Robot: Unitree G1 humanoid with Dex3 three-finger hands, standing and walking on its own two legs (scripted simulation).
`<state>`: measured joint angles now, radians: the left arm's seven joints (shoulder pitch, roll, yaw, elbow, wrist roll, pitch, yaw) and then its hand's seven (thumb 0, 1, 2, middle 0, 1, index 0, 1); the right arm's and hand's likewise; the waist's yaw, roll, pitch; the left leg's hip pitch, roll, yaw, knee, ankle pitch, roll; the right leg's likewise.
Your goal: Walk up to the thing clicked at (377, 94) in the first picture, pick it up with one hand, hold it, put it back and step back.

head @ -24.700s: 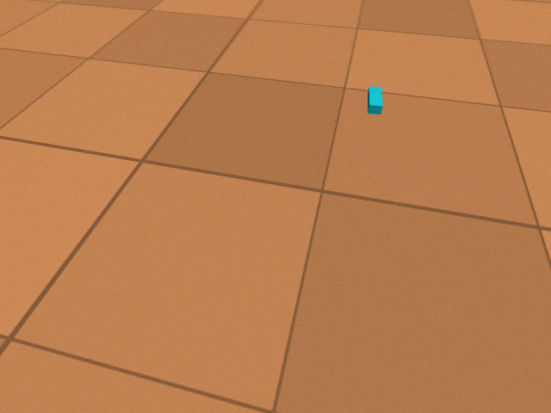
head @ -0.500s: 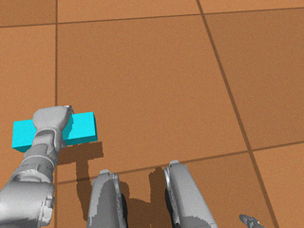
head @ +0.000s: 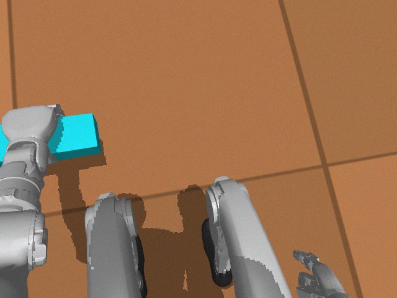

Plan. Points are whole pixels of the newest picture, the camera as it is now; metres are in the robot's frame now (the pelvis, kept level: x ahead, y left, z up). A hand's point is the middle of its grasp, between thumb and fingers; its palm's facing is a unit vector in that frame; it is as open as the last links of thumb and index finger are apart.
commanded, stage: crouch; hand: left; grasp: from above
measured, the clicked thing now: (43, 141) +0.45 +0.29 -0.20
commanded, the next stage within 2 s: lower in 0.64 s
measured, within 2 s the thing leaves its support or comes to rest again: rests again in 1.74 s
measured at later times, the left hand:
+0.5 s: hand (55, 141) +0.46 +0.27 -0.24, palm faces -0.46 -0.06 -0.89, open 10.5 cm
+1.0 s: hand (61, 144) +0.46 +0.28 -0.28, palm faces -0.48 -0.06 -0.87, open 10.5 cm
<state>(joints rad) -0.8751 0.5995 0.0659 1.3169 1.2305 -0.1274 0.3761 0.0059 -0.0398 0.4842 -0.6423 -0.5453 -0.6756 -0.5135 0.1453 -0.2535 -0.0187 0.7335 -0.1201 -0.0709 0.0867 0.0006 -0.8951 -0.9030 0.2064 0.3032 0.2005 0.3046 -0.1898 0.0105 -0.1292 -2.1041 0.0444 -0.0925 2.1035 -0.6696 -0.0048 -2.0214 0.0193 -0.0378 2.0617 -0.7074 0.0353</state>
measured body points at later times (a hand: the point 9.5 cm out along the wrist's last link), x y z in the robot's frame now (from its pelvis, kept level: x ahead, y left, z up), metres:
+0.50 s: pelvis -0.01 +0.00 -0.07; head +0.24 +0.05 +0.31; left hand +0.48 +0.27 -0.19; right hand +0.02 -0.27 -0.17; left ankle +0.08 +0.13 -0.39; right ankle +0.08 -0.13 -0.39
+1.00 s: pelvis -0.01 +0.00 -0.10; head +0.25 +0.06 +0.27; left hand +0.48 +0.28 -0.23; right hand +0.03 -0.27 -0.20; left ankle +0.08 +0.13 -0.39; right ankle +0.08 -0.13 -0.39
